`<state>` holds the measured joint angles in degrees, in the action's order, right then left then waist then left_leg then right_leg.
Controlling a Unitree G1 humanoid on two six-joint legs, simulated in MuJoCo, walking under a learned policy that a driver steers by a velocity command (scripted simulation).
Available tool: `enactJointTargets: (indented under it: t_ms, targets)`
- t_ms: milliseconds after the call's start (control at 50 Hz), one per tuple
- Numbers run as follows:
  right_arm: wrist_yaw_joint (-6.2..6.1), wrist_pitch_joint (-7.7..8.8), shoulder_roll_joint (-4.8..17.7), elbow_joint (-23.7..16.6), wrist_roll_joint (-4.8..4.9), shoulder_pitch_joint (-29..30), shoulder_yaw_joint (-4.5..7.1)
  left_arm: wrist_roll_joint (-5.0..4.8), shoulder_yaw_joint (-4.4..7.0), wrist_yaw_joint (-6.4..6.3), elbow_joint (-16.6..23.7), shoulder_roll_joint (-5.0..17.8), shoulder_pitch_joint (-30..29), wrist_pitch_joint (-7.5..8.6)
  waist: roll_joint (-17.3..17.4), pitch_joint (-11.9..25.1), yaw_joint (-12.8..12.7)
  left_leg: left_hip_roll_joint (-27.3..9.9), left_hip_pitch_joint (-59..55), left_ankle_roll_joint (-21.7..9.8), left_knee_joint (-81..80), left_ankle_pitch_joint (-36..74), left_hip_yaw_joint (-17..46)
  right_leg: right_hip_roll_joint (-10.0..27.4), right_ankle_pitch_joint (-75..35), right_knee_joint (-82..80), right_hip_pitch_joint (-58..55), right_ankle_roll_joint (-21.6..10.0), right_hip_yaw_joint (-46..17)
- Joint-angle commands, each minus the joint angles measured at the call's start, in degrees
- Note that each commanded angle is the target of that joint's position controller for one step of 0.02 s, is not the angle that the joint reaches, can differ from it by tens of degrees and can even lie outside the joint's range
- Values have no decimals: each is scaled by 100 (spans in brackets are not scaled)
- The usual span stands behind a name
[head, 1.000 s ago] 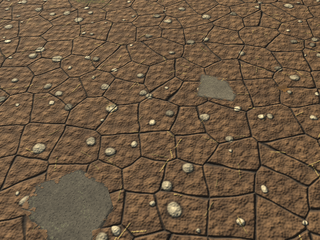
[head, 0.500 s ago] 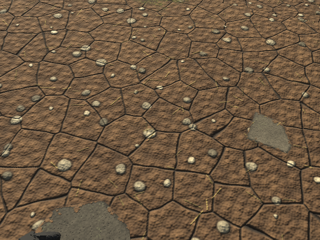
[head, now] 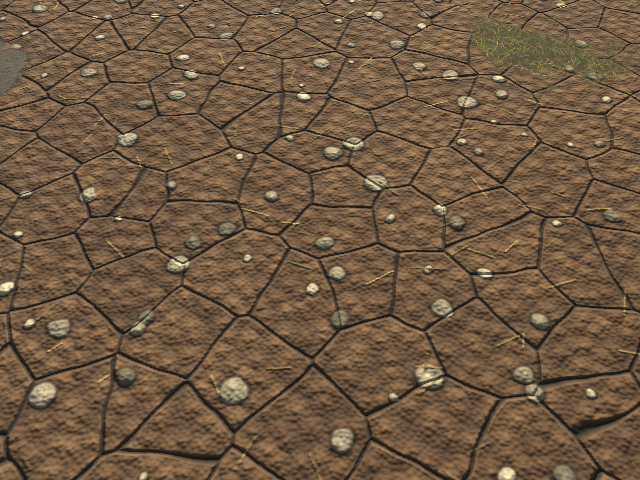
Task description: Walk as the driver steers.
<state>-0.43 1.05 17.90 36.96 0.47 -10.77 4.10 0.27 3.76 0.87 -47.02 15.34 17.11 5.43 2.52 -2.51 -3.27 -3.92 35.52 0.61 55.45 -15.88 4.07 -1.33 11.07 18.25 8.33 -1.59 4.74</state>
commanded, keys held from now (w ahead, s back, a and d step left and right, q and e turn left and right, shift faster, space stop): e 1.00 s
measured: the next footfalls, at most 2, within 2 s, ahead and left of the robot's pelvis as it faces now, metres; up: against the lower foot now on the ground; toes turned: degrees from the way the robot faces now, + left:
left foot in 0.16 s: +0.23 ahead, +0.14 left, +0.00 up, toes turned -3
right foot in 0.56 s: +0.14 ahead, -0.11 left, +0.00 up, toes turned -19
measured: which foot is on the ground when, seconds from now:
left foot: up 0.00-0.14, down 0.16-0.56, up 0.58-1.00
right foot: down 0.00-0.18, up 0.20-0.54, down 0.56-1.00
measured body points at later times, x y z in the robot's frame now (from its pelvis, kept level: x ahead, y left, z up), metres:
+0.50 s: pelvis +0.12 +0.02 -0.01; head +0.15 +0.01 +0.44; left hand +0.30 +0.28 -0.12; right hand +0.22 -0.28 -0.11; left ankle +0.20 +0.14 -0.74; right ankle +0.11 -0.10 -0.71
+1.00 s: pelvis +0.13 +0.00 -0.01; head +0.16 -0.02 +0.44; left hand +0.41 +0.18 -0.09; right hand +0.14 -0.32 -0.11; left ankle +0.21 +0.13 -0.73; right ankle +0.11 -0.09 -0.75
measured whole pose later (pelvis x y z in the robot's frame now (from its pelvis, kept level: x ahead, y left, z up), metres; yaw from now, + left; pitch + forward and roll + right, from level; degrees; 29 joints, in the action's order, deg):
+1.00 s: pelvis +0.13 +0.00 -0.01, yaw -31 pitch +2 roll +2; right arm -0.8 0.6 16.9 45.0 0.7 -4.9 4.7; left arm -0.8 4.1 -1.6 -36.6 18.3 10.0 -2.7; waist -0.7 -1.9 -1.3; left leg 2.5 20.1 4.1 36.3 -19.5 5.6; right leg -5.3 12.0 28.8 18.3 -2.2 -10.9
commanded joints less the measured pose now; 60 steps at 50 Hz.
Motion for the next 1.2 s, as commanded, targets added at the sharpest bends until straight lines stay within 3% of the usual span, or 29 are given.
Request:
enactJointTargets:
  t_ms: [20, 80, 140, 160, 180, 200, 220, 260, 300, 340, 440, 540, 560, 580, 600, 620, 660, 680, 720, 820, 960, 1020, 1040, 1060, 1080, 1100, 1120, 1160, 1200]
  targets:
    - [64, 151, -50, -325, -77, 30, -89, -104, 172, -3, 342, 941, -564, 22, -747, 332, 266, 65, -674, 66, -1225, 932, -282, 1200, -3536, -535, 184, -976, -636]
    - [141, 224, 95, -406, -49, 516, -54, -184, 195, -31, 136, 1098, -164, -110, -793, 470, 95, 318, -1040, 45, -2105, 1436, -273, 1212, -3313, -195, -191, -825, -802]
    - [115, 277, 391, -252, -116, 117, 82, -252, 168, -68, 108, 1050, -267, -168, -769, 703, 466, 425, -2168, -234, -3111, 2125, -264, 1107, -2738, 571, -111, -491, -1033]
    - [49, 285, 687, -199, -188, -147, 174, -188, 104, -67, 114, 856, -154, -140, -595, 926, 557, 87, -2953, -421, -3217, 3261, -63, 790, -2212, 1138, 231, -234, -922]
    - [-55, 242, 1135, -255, -350, -575, 251, 6, -39, -59, 305, 492, -68, -100, 324, 1621, 637, -1218, -4380, -924, -2651, 5818, 980, 324, 85, 2543, 1313, 118, -640]
    - [-62, 119, 1072, -295, -352, -580, 219, -79, -134, -78, 209, 283, 687, -153, 1383, 2438, 494, -2305, -5020, -1836, -2631, 6134, 2038, 19, 3106, 3958, 2140, 359, -714]
    - [-25, 30, 760, -305, -219, -524, 152, -181, 33, -94, 82, 861, 646, -272, 825, 2298, 620, -2021, -4551, -1816, -2839, 5076, 1853, 182, 3143, 4639, 2328, 449, -1005]
    - [-17, -2, 498, -251, -85, 57, 66, -199, 111, -201, 162, 888, 219, -501, 462, 1347, 423, -1508, -3623, -1480, -3343, 3048, 1168, 437, 2457, 4910, 2817, 569, -814]
    - [-16, 3, 466, -202, -159, 594, 62, -134, 147, -313, 183, 795, 280, -756, 611, 862, 153, -1261, -2342, -1381, -3842, 2127, 604, 504, 1820, 4870, 2216, 735, -697]
    - [-48, 36, 425, -141, -223, 819, 77, -113, 153, -346, 276, 655, 322, -858, 668, 745, 50, -1190, -1866, -1409, -4052, 1725, 191, 496, 1450, 4631, 1881, 750, -558]
    - [-162, 12, 592, 82, -150, 844, 157, -68, 98, -194, 668, 561, -272, -872, 556, 823, 217, -1385, -2033, -1425, -4028, 1572, -203, 622, 875, 3249, 1431, 504, -425]
    - [-149, -110, 720, 310, 76, 818, 216, -51, 203, -30, 694, 738, 7, -891, 376, 803, 9, -1333, -2081, -900, -3259, 1036, -551, 304, 232, 1539, 461, 14, -47]
    - [-141, -144, 529, 454, 79, 543, 187, -4, 272, -55, 670, 914, 132, -884, -109, 629, 30, -1020, -1723, -480, -2564, 387, -882, 341, -283, 888, 142, -212, -405]
    - [-107, -168, 198, 404, -134, 317, 109, -4, 422, -175, 814, 1592, 136, -866, -1898, 465, 286, -204, -468, 198, -793, -1228, -1553, 1731, -2035, 253, -383, -799, -2384]
    - [-168, -164, 351, 129, -172, 919, 145, 165, 422, -142, 1013, 1849, 13, -767, -2128, 373, 20, 481, 334, 343, 389, -2340, -721, 2405, -2137, -114, 57, -1781, -3543]
    - [-199, -176, 524, 121, -108, 1118, 204, 233, 370, -98, 1034, 1634, -61, -635, -1497, 473, -43, 369, 396, 246, 965, -2033, -221, 2164, -1654, -191, 125, -1741, -3213]
    - [-274, -212, 558, 346, -82, 807, 272, 23, 297, -138, 1100, 1304, -599, -529, -957, 488, 278, 220, 442, 163, 962, -1073, -18, 1627, -1127, -40, 49, -1124, -2533]
    - [-302, -217, 594, 398, -125, 730, 296, -56, 244, -180, 1144, 1178, -765, -540, -999, 524, 343, 228, 347, 210, 965, -792, -10, 1523, -1338, 7, 81, -1023, -2376]
    - [-273, -174, 502, 433, -87, 626, 290, -38, 187, -249, 1193, 1057, -707, -566, -995, 765, 383, 348, 97, 292, 1010, -459, -8, 1359, -1789, 90, -15, -1028, -2230]
    - [-216, -98, 313, 389, -32, 847, 196, -77, 261, -345, 1249, 1203, -506, -640, -1016, 793, 206, 458, -95, 453, -457, -234, 101, 1232, -1392, 203, -375, -1058, -2449]
    - [-47, 37, 466, 419, 36, 705, 200, -91, 317, -257, 1410, 1289, -731, -750, -1214, 737, 183, 656, -1159, 362, -1815, -508, 150, 1124, -1456, 372, 33, -1136, -3241]
    - [27, 114, 504, 537, 34, 266, 233, -194, 302, -272, 1490, 1235, -1001, -808, -1147, 814, 477, 641, -2051, 173, -3327, 441, 32, 828, -1507, 724, 167, -836, -3338]
    - [18, 114, 706, 583, -12, 97, 295, -194, 266, -291, 1508, 1093, -924, -816, -907, 894, 472, 184, -2710, -3, -3649, 1015, 282, 574, -778, 1023, 603, -562, -3148]
    - [-26, 65, 1074, 519, -106, 111, 356, -107, 178, -269, 1477, 744, -575, -810, 363, 1013, 216, -1027, -3338, -481, -3765, 1814, 1361, -99, 1123, 2233, 1365, -212, -2283]
    - [-13, 39, 1244, 512, -288, 218, 376, -156, 274, -271, 1656, 1005, -626, -758, 1464, 651, 157, -1819, -3020, -1459, -3874, 2608, 2526, -684, 2669, 3276, 2416, 99, -1476]
    - [-25, 60, 917, 351, -250, 482, 287, -73, 406, -270, 1508, 1442, -456, -729, 871, 588, 147, -1927, -2887, -1692, -3838, 2578, 2285, -261, 2471, 4341, 2490, 307, -1535]
    - [-57, 51, 640, 286, -191, 734, 209, -113, 475, -252, 1370, 1531, -388, -753, 588, 515, 68, -1547, -2788, -1450, -3749, 2384, 1669, -199, 2083, 4729, 2487, 400, -1468]
    - [-117, 16, 503, 244, -52, 879, 150, -113, 425, -261, 1249, 1238, -316, -864, 494, 356, 121, -1107, -2892, -1199, -3674, 2126, 976, -120, 1519, 5147, 2732, 623, -1342]
    - [-177, -47, 550, 284, -84, 678, 138, -177, 337, -212, 1375, 993, -531, -877, 572, 306, 269, -934, -2959, -1245, -3734, 2310, 516, -33, 1254, 4920, 2761, 741, -1015]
